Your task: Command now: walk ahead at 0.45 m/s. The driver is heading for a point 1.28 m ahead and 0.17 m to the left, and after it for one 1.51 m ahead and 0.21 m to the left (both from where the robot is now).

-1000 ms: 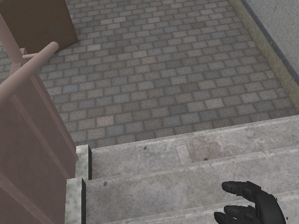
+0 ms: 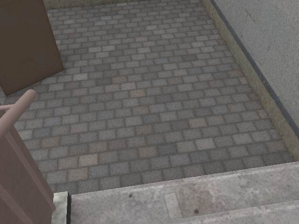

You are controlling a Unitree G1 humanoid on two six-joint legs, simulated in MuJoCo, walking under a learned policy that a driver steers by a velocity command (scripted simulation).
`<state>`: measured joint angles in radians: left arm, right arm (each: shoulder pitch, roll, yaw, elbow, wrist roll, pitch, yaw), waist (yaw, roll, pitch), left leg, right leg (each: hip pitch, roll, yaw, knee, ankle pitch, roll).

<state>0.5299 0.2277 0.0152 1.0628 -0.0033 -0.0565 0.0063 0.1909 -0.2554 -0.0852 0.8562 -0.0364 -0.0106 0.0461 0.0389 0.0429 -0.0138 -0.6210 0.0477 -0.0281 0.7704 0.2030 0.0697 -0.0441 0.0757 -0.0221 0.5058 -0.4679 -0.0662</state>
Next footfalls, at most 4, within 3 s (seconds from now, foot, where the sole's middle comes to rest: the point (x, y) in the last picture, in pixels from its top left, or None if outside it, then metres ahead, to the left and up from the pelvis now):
0.20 left None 0.21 0.07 -0.92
0.66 right None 0.57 -0.09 -1.07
1.22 left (151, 197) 0.88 0.09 -1.23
1.80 right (180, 160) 1.26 -0.12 -1.39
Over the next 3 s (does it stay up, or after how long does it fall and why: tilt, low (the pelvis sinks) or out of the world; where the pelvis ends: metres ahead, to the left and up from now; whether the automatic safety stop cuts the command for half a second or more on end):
stays up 1.53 0.07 -0.61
